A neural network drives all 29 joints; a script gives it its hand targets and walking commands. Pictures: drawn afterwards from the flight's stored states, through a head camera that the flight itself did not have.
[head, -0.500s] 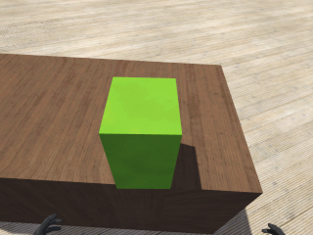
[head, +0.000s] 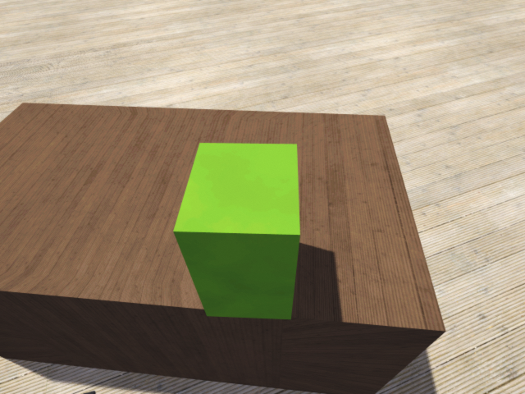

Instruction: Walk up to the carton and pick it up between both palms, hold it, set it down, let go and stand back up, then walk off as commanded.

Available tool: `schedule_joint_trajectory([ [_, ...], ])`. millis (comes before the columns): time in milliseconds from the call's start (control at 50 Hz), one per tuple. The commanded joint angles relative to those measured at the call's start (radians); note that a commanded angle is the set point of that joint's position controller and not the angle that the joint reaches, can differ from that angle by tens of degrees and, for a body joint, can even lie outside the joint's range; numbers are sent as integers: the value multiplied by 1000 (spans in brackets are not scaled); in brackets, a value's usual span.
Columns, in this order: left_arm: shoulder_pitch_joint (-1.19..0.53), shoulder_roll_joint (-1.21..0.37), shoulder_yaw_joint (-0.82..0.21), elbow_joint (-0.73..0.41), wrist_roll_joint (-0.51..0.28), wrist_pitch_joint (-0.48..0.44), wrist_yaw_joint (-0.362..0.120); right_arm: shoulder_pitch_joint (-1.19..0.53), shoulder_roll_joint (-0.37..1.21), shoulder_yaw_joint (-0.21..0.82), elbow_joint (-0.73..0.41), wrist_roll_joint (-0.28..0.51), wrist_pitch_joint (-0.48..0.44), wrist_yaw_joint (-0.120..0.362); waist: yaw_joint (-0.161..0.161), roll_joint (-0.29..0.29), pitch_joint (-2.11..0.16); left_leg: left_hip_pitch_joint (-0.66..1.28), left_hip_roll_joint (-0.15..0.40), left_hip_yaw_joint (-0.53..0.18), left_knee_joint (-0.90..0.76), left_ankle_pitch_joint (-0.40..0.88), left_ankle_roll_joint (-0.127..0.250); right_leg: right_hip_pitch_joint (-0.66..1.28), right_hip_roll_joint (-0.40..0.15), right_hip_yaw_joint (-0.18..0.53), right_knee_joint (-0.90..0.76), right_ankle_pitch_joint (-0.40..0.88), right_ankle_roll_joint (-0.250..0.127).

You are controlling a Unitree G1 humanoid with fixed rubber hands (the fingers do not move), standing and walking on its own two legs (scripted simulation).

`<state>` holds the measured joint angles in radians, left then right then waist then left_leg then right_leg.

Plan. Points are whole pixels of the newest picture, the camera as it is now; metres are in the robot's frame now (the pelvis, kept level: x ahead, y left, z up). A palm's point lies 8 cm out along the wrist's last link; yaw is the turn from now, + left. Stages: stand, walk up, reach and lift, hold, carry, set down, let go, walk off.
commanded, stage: walk up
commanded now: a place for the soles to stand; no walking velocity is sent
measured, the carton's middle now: (248, 236) +0.39 +0.05 +0.00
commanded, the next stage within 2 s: none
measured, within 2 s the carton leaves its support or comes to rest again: neither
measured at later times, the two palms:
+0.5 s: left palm out of the picture +0.06 +0.42 -0.11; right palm out of the picture +0.09 -0.27 -0.13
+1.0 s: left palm out of the picture +0.07 +0.40 -0.12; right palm out of the picture +0.06 -0.23 -0.11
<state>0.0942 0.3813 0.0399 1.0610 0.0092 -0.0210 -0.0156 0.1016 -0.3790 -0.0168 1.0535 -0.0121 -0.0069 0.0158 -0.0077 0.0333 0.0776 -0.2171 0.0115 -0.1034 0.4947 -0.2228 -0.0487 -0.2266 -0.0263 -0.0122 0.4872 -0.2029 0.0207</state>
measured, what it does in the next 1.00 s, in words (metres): steps on the spot: right foot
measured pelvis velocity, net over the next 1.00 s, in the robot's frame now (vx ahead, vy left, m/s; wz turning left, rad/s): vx -0.03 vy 0.09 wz -0.05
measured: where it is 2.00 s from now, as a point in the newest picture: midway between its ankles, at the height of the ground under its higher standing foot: outside the picture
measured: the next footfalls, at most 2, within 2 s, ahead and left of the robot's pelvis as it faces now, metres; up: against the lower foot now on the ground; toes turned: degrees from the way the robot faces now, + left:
right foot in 0.82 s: +0.00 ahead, -0.03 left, +0.00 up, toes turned -2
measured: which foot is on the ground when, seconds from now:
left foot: down 0.00-1.00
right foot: down 0.00-0.50, up 0.52-0.80, down 0.82-1.00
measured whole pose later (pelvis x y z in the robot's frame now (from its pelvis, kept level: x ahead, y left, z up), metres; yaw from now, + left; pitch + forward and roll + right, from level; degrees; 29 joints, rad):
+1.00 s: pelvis -0.03 +0.09 -0.02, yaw -3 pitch -4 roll +0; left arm 0.19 0.40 0.05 0.92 0.01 -0.03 -0.01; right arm 0.15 -0.39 -0.05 0.89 -0.01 -0.05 -0.01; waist -0.01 0.00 0.09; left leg -0.25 0.01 0.07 0.70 -0.38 0.03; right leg -0.24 0.03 0.02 0.70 -0.39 -0.02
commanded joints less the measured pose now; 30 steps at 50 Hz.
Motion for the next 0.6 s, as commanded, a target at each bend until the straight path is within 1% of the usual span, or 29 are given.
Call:
schedule_joint_trajectory([
  [0,-59,193,38,-60,-13,-14,8,-63,-216,-31,-36,3,-26,-11,13,-33,-109,-26,82,-86,-130,30,75,70,-96,106,-132,-67,-51],
  [20,-67,214,33,-45,-12,-13,7,-59,-206,-32,-13,8,-25,-13,9,-59,-116,-27,85,-77,-141,16,77,87,-97,91,-144,-66,-46],
  [40,-52,209,37,-49,-11,-13,10,-63,-214,-29,-31,-1,-26,-10,22,-37,-112,-17,73,-51,-116,123,64,94,-97,96,-132,-4,-50],
  [60,-52,217,31,-46,-10,-14,12,-54,-214,-22,-34,6,-26,-14,10,-72,-111,-38,69,-65,-92,128,64,97,-103,88,-139,40,-53],
  [80,-72,221,39,-44,-12,-12,10,-21,-219,-30,-23,-2,-21,-17,-2,-54,-104,-33,55,-38,-92,121,63,97,-103,83,-116,52,-51],
  [100,-74,212,35,-54,-14,-10,13,-6,-222,-27,-21,4,-22,-18,-4,-77,-131,-14,66,-55,-102,116,61,110,-104,81,-116,51,-53],
  [120,-62,204,33,-46,-16,-6,12,-48,-219,-24,-17,6,-26,-20,20,-74,-133,-14,78,-62,-119,149,69,129,-101,76,-100,83,-50],
  [140,-73,215,40,-37,-15,-7,16,-44,-216,-29,-20,6,-27,-17,10,-11,-113,-39,81,-77,-129,139,64,113,-98,62,-88,63,-52],
  [160,-54,188,26,-44,-17,-5,11,-61,-208,-21,-25,4,-30,-17,21,13,-135,-40,83,-66,-146,146,73,154,-95,77,-84,108,-46],
  [180,-58,196,29,-41,-16,-4,10,-62,-214,-22,-25,1,-29,-21,19,28,-142,-42,86,-70,-130,128,75,146,-100,72,-111,69,-53],
  [200,3,325,70,-47,-21,-16,38,-88,-307,-56,-78,-23,15,7,34,42,-12,-119,36,-29,-12,261,84,98,-157,117,-61,216,-80],
  [220,37,341,81,-32,-20,-16,53,-46,-260,-56,-90,-13,31,8,25,-58,-52,-162,-4,-3,100,234,79,165,-222,189,-86,323,-131],
  [240,34,356,95,-60,-26,-18,56,-9,-234,-55,-99,-20,42,10,17,-91,-53,-160,-18,42,204,61,63,146,-320,243,-120,394,-194],
  [260,30,339,94,-59,-18,-22,63,-23,-226,-64,-114,-28,58,18,22,-130,-60,-182,-31,54,387,-263,61,126,-401,300,-141,510,-268],
  [280,48,354,99,-83,-10,-27,75,-42,-218,-74,-156,-25,75,22,35,-120,-81,-190,-8,-4,538,-325,55,74,-453,340,-145,506,-316],
  [300,58,354,110,-86,-2,-21,77,-19,-216,-78,-187,-34,85,33,29,-107,-81,-195,25,-28,548,-364,55,38,-467,346,-136,442,-331],
  [320,13,358,109,-107,6,-22,88,-21,-217,-86,-197,-32,88,38,17,-142,-71,-179,61,-40,549,-358,83,3,-441,294,-99,468,-307],
  [340,-44,343,104,-130,8,-21,92,21,-217,-94,-201,-21,85,45,-11,-161,-105,-122,62,-47,559,-352,92,-41,-399,241,-67,424,-276],
  [360,-46,326,105,-153,10,-22,99,31,-206,-98,-207,-27,80,53,-19,-196,-82,-172,56,-43,510,-353,94,-10,-379,192,-21,421,-269],
  [380,-32,327,97,-158,16,-29,104,47,-193,-102,-197,-29,83,53,-8,-235,-69,-159,49,3,457,-294,83,-28,-339,178,6,416,-258],
  [400,-57,327,92,-182,22,-29,99,104,-221,-113,-192,-31,83,53,-43,-256,-113,-121,59,16,366,-247,92,-39,-336,194,36,379,-241],
  [440,-102,298,89,-208,23,-17,90,188,-235,-129,-164,-39,67,53,-106,-222,-140,62,36,55,36,-122,115,-104,-236,101,185,245,-162],
  [460,-74,209,65,-228,10,-4,84,164,-283,-140,-169,-46,48,42,-101,2,-122,124,92,-88,-118,-33,107,-245,-94,-24,414,-70,-68],
  [480,-15,169,42,-231,7,5,85,124,-379,-159,-197,-56,42,32,-63,266,-91,133,234,-363,-167,89,164,-432,82,3,589,-492,-19],
  [500,49,196,52,-214,-4,10,91,61,-380,-150,-241,-50,32,23,-24,148,-125,30,331,-415,-156,56,261,-338,54,104,629,-464,-44],
  [520,37,249,61,-187,1,7,95,23,-395,-150,-238,-34,32,19,-47,163,-103,-85,375,-501,-184,-74,333,-286,27,149,656,-462,-62],
  [540,-8,273,69,-185,0,-2,95,6,-358,-138,-258,-35,28,13,-45,111,-38,-123,318,-451,-188,-124,317,-298,24,171,659,-410,-68],
  [560,24,281,68,-166,-16,-5,85,-11,-322,-128,-253,-31,26,4,-15,89,-9,-110,266,-289,-143,-113,274,-309,8,163,634,-349,-64],
  [580,45,280,69,-172,-13,-6,75,-7,-294,-119,-253,-28,15,-3,-11,113,-24,-18,236,-237,-112,-68,226,-340,6,176,593,-291,-59],
])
